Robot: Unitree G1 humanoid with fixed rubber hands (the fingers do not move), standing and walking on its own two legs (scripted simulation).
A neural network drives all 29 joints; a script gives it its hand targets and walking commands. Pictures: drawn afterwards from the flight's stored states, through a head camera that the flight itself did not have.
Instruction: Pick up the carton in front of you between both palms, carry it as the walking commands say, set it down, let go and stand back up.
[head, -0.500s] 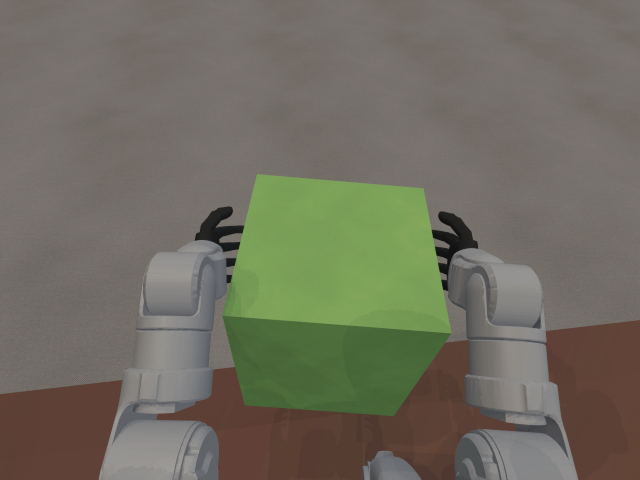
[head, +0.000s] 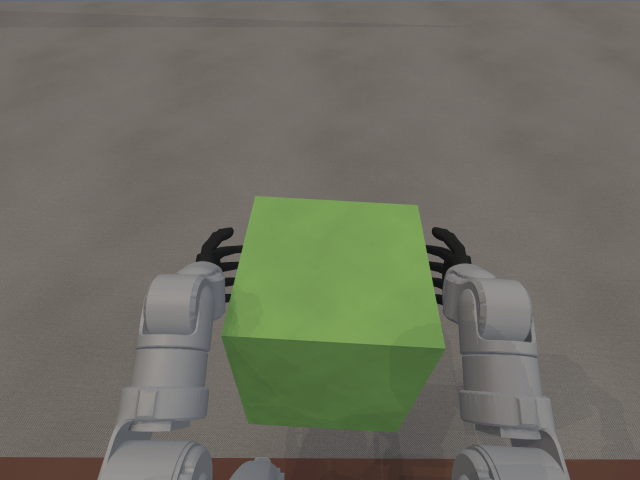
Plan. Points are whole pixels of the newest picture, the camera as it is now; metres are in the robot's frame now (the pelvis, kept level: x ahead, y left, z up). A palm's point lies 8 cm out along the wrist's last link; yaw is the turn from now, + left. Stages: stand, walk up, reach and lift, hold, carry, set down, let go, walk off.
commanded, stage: carry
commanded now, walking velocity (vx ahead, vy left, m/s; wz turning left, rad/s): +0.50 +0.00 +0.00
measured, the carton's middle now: (329, 319) +0.34 +0.02 +0.01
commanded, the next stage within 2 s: none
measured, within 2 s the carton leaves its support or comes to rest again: neither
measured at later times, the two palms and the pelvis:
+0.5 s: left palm (258, 127) +0.68 +0.17 +0.07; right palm (424, 140) +0.66 -0.13 +0.07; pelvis +0.32 +0.05 -0.03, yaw -2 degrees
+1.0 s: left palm (283, 67) +0.95 +0.17 +0.05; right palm (413, 67) +0.97 -0.13 +0.06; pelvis +0.63 +0.00 -0.03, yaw +2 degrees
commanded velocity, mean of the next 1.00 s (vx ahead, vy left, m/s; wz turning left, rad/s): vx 0.50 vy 0.00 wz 0.00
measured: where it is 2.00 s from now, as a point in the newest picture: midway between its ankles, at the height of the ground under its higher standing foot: (337, 231)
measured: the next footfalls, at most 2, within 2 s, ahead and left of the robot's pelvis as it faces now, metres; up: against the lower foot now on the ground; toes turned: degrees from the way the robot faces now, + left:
left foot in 0.30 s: +0.39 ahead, +0.09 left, -0.03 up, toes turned +1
right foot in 0.84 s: +0.73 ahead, -0.06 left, -0.03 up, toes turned -6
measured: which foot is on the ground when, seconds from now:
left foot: up 0.00-0.28, down 0.30-0.86, up 0.88-1.00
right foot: down 0.00-0.32, up 0.34-0.82, down 0.84-1.00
